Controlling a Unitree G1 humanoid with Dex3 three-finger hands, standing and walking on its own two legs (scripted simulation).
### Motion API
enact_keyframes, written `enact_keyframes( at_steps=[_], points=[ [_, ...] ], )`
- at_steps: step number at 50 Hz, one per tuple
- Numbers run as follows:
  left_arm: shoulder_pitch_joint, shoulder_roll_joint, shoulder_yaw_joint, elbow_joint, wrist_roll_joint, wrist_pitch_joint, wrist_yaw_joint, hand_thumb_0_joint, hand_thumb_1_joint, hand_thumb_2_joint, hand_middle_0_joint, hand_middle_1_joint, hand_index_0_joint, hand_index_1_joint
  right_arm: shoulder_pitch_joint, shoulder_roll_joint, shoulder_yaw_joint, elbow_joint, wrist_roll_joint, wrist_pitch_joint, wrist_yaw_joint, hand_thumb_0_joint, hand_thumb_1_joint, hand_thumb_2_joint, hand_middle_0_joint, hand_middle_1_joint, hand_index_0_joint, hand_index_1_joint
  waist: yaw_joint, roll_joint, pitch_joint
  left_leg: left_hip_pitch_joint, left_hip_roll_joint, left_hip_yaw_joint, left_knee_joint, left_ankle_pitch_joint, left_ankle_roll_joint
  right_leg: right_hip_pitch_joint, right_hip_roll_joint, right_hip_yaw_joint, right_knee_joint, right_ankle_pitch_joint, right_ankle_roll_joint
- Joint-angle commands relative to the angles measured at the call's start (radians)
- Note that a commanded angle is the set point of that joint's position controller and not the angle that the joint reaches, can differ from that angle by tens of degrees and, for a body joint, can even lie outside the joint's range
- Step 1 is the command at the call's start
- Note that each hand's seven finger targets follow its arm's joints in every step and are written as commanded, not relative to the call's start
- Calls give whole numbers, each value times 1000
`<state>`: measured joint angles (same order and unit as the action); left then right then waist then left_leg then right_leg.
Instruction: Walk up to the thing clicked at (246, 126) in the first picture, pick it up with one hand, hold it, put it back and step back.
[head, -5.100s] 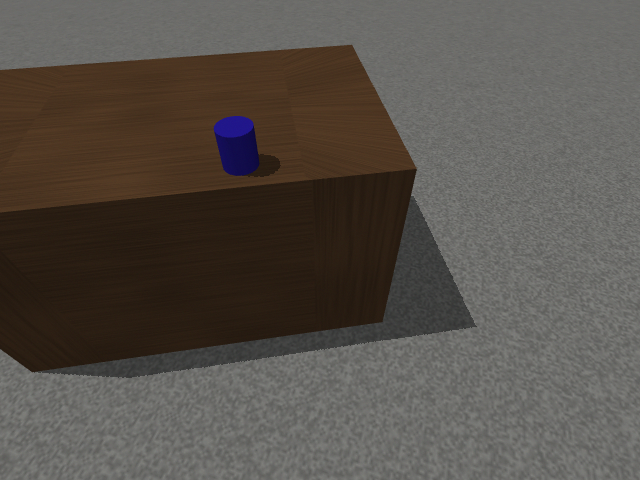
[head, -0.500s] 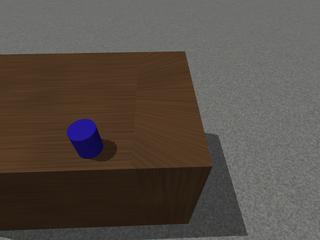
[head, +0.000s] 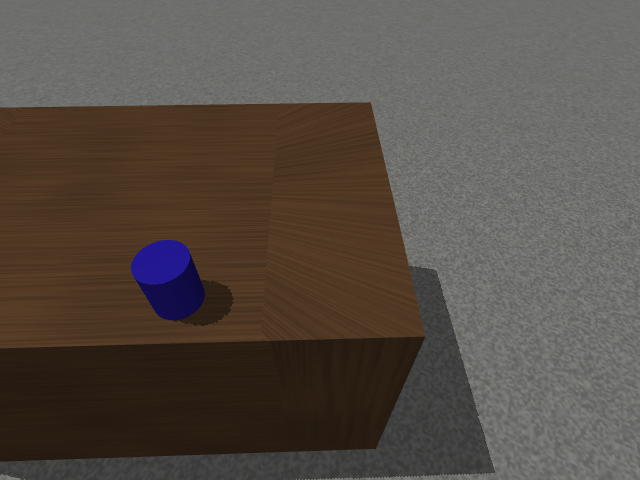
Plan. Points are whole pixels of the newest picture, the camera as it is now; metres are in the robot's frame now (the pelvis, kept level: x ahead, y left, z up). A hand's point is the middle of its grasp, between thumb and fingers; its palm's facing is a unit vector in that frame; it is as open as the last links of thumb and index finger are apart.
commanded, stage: stand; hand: left
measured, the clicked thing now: (170, 280) +0.43 +0.25 -0.03
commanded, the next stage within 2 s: rise first in 0.80 s
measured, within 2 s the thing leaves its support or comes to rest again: neither
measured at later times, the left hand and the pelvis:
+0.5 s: hand out of the picture +0.08 +0.25 -0.16, palm faces -0.04 -0.94 -0.34, open 7.4 cm; pelvis +0.01 +0.00 +0.00, yaw +0 degrees
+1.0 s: hand out of the picture +0.10 +0.24 -0.15, palm faces +0.05 -0.95 -0.32, open 8.0 cm; pelvis -0.01 +0.00 +0.00, yaw +0 degrees
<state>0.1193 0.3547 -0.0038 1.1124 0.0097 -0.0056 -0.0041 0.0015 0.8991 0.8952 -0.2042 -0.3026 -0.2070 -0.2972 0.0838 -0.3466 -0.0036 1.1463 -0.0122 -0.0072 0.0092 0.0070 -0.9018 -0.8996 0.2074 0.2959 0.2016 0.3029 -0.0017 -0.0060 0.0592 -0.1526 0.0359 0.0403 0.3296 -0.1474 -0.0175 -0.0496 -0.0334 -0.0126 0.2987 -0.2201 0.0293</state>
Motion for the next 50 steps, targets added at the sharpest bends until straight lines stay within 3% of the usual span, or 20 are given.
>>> enact_keyframes(
  at_steps=[1, 3, 7, 13, 18, 32, 44, 45, 46, 47, 48, 49, 50],
  points=[
    [-29, 217, 46, -55, 1, -21, 12, 0, 900, 900, -200, -300, -200, -301, -34, -213, -36, -62, 5, -22, -14, 0, -900, -900, 200, 300, 200, 300, -6, 17, -94, 80, 106, -94, -35, 149, 27, -52, -111, 74, -48, 147, -43],
    [-22, 213, 42, -53, 1, -23, 12, 0, 900, 900, -200, -300, -200, -301, -44, -215, -36, -63, 5, -23, -14, 0, -900, -900, 200, 300, 200, 300, 0, 5, -101, 100, 112, -93, -25, 196, 30, -58, -111, 71, -44, 180, -39],
    [-26, 214, 45, -52, -1, -21, 12, 0, 900, 900, -200, -300, -200, -301, -32, -216, -37, -60, 6, -22, -15, 0, -900, -900, 200, 300, 200, 300, -4, 9, -90, 87, 106, -91, -34, 159, 26, -56, -110, 75, -47, 151, -42],
    [-17, 214, 44, -54, 1, -22, 15, 0, 900, 900, -200, -300, -200, -301, -36, -217, -40, -64, 5, -23, -16, 0, -900, -900, 200, 300, 200, 300, 0, 6, -113, 111, 115, -90, -17, 230, 31, -39, -114, 68, -34, 217, -41],
    [-18, 216, 43, -53, -1, -23, 16, 0, 900, 900, -200, -300, -200, -301, -32, -210, -38, -65, 6, -20, -13, 0, -900, -900, 200, 300, 200, 300, -5, -13, -78, 85, 106, -90, -28, 194, 26, -53, -110, 67, -49, 192, -37],
    [-17, 215, 47, -59, 1, -21, 14, 0, 900, 900, -200, -300, -200, -301, -31, -217, -40, -70, 4, -23, -16, 0, -900, -900, 200, 300, 200, 300, 0, 5, -104, 106, 110, -87, -25, 221, 28, -44, -110, 66, -43, 204, -41],
    [-19, 214, 44, -61, 1, -22, 15, 0, 900, 900, -200, -300, -200, -301, -26, -213, -39, -69, 4, -21, -15, 0, -900, -900, 200, 300, 200, 300, -3, 1, -85, 95, 107, -85, -28, 181, 29, -52, -111, 70, -50, 181, -43],
    [-17, 217, 45, -60, 0, -22, 14, 0, 820, 820, -120, -220, -120, -221, -21, -211, -38, -68, 4, -22, -15, 0, -820, -820, 120, 220, 120, 220, -4, 1, -76, 92, 107, -88, -34, 178, 26, -57, -110, 72, -50, 167, -43],
    [-368, 5, 10, -411, -75, -100, 20, 0, 740, 740, -40, -140, -40, -141, -372, -29, -9, -419, 106, -135, -30, 0, -740, -740, 46, 140, 49, 140, -32, 70, -76, -49, -33, 18, 58, 62, 14, -207, 22, -10, 47, 110, -35],
    [-337, 83, 27, -424, -109, -137, 47, 0, 660, 660, -66, -60, -38, -83, -317, -67, -7, -441, 116, -153, -44, 0, -660, -660, 45, 60, 49, 60, 10, -11, -118, 14, -21, 10, 18, 21, 16, -121, 20, -22, 23, 64, -34],
    [-221, 153, 65, -343, -106, -132, 60, 0, 580, 580, -75, -67, -54, -89, -181, -185, -77, -334, 109, -137, -64, 0, -580, -580, 46, 54, 49, 54, -16, 7, -82, 1, -17, 17, 15, -10, 17, -159, 23, -16, 28, 47, -35],
    [-155, 230, 134, -282, -102, -116, 72, 0, 500, 500, -82, -71, -69, -84, -117, -223, -125, -247, 105, -115, -77, 0, -500, -500, 46, 53, 49, 53, -8, 26, -72, -40, -22, 22, 42, -5, 13, -195, 26, -22, 47, 46, -37],
    [-164, 230, 155, -304, -95, -109, 78, 0, 420, 420, -72, -69, -61, -80, -145, -204, -130, -279, 102, -119, -81, 0, -420, -420, 47, 53, 50, 53, 5, 3, -141, -32, -19, 18, 71, 33, 16, -185, 27, -22, 71, 82, -34]
  ],
)
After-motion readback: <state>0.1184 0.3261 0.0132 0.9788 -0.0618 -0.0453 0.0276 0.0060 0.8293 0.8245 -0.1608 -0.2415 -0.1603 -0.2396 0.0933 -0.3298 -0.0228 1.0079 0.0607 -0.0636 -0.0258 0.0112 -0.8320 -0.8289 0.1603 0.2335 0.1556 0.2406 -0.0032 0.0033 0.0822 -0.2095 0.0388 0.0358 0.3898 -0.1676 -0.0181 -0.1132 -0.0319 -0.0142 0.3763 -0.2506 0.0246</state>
